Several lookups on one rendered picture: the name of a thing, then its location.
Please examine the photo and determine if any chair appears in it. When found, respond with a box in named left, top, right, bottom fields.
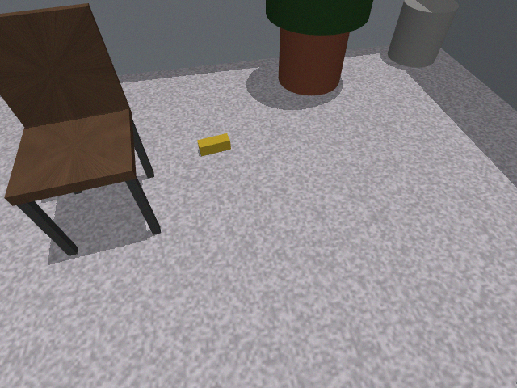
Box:
left=0, top=3, right=161, bottom=256

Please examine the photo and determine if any potted plant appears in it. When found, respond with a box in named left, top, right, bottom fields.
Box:
left=266, top=0, right=373, bottom=95

